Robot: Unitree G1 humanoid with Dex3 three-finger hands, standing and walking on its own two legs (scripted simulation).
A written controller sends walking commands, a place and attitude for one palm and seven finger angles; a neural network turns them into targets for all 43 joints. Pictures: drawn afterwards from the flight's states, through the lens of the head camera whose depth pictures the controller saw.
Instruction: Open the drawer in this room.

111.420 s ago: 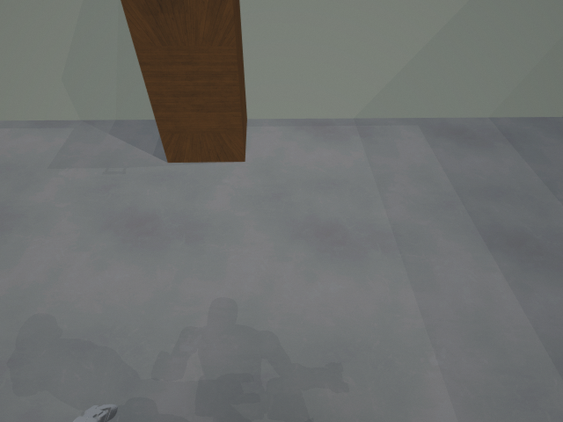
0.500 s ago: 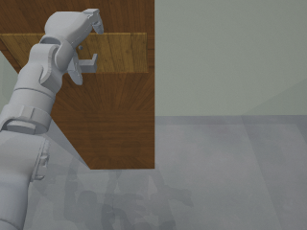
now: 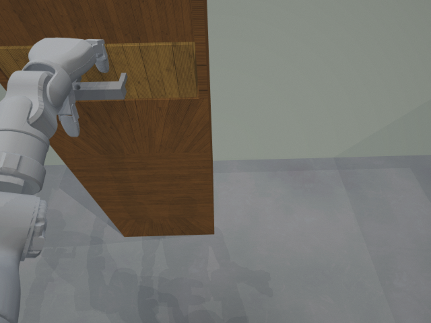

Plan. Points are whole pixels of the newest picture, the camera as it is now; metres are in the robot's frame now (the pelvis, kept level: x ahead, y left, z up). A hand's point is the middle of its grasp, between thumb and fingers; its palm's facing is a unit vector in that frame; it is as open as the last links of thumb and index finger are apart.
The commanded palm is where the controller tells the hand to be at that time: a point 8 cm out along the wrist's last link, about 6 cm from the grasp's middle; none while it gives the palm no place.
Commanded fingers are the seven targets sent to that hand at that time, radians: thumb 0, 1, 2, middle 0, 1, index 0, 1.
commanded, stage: move the hooked fingers above the handle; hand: left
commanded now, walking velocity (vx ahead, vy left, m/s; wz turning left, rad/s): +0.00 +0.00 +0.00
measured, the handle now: (97, 84) +0.54 +0.23 +0.15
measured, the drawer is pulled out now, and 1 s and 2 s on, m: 0.00 0.00 0.00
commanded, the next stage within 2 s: lower the fingers behind the handle in 0.32 s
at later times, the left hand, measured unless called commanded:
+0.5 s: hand (65, 69) +0.49 +0.24 +0.22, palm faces -0.02 +0.01 -1.00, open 13.5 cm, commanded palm +0.48 +0.25 +0.26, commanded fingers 0.00 -0.50 0.30 -0.30 -1.20 -0.30 -1.20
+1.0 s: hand (84, 80) +0.50 +0.23 +0.19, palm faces +0.10 -0.03 -0.99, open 13.7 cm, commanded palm +0.48 +0.25 +0.22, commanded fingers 0.00 -0.50 0.30 -0.30 -1.20 -0.30 -1.20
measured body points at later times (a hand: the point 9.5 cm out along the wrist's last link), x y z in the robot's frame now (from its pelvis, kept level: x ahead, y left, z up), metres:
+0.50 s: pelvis +0.01 +0.00 +0.00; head +0.03 -0.03 +0.45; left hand +0.48 +0.24 +0.27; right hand +0.10 -0.25 -0.13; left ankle +0.03 +0.12 -0.73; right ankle -0.02 -0.12 -0.73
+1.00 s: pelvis +0.01 +0.01 +0.00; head +0.06 +0.00 +0.44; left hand +0.49 +0.23 +0.24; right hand +0.07 -0.25 -0.14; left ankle +0.03 +0.12 -0.73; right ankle -0.02 -0.12 -0.73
